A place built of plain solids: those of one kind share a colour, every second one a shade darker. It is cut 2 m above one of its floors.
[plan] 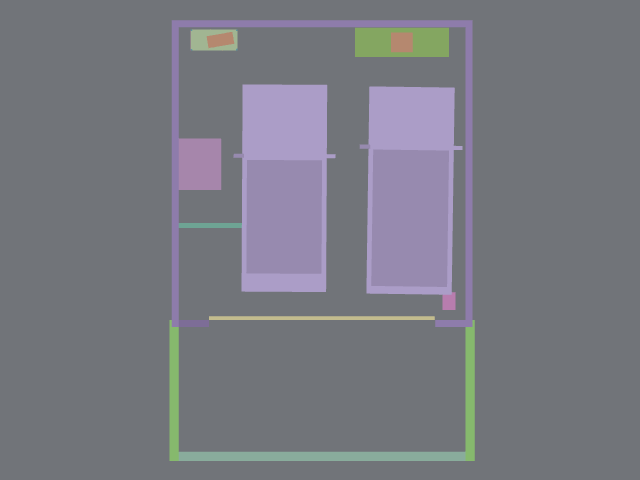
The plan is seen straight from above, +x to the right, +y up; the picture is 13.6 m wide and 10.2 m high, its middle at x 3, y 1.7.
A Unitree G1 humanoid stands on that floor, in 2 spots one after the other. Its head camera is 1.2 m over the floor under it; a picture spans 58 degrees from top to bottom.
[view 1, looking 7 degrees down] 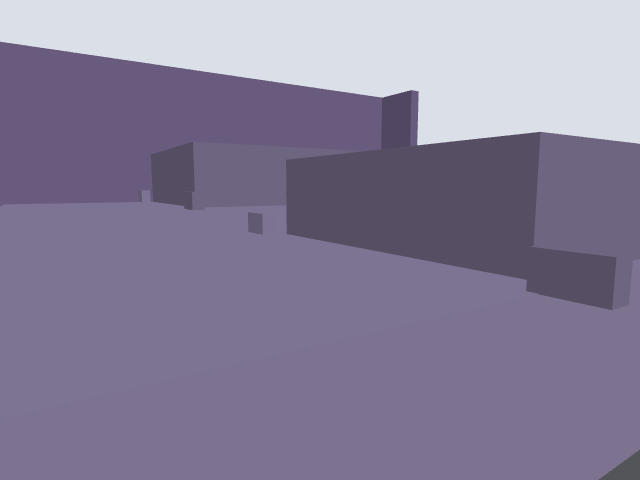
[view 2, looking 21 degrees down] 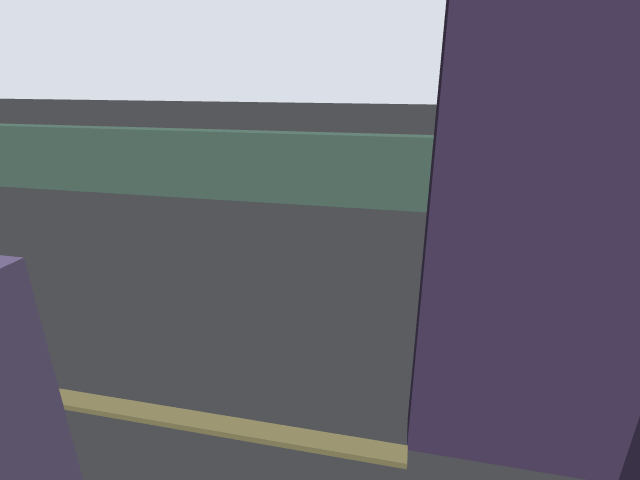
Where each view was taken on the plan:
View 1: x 0.70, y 4.67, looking -33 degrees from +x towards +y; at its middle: car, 2.36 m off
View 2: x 0.70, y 1.16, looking -78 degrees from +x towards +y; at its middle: ground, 3.35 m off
